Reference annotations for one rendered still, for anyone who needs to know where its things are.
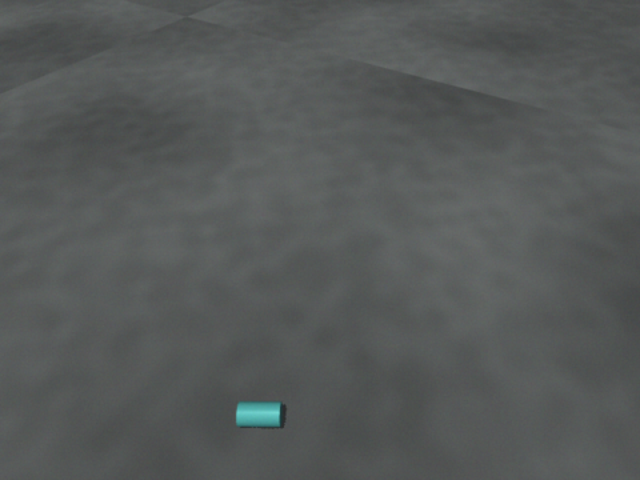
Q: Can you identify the can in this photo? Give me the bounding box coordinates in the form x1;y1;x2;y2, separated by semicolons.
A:
236;401;282;427

